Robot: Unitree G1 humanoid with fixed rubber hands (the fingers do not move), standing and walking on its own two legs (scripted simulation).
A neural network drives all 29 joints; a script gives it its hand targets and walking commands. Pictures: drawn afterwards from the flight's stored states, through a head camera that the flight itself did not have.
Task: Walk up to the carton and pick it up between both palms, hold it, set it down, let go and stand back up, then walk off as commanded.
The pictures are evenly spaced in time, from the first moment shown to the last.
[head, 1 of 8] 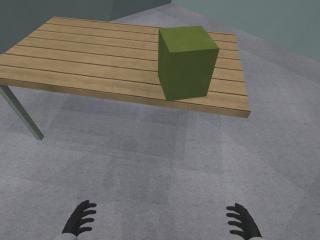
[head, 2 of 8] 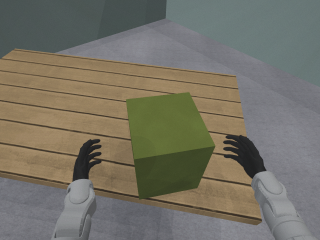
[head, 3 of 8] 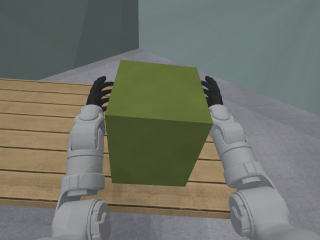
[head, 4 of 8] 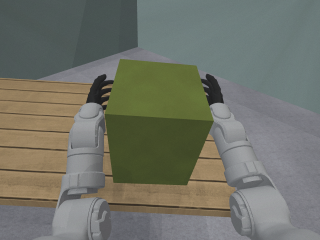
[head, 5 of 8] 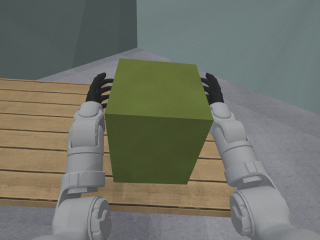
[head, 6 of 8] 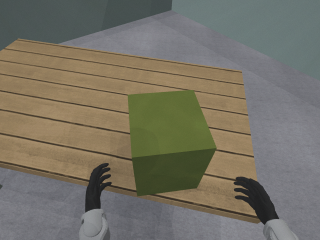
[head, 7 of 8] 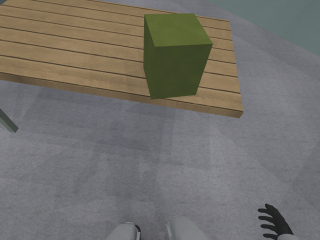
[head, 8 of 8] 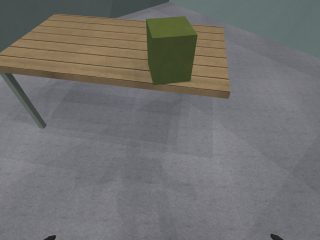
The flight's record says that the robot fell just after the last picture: no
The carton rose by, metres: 0.20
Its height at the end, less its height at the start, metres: +0.00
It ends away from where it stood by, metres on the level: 0.01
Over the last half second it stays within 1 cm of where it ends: yes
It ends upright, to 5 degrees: yes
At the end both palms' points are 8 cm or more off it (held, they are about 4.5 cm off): yes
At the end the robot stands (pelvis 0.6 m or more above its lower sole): yes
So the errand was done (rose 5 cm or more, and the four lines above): yes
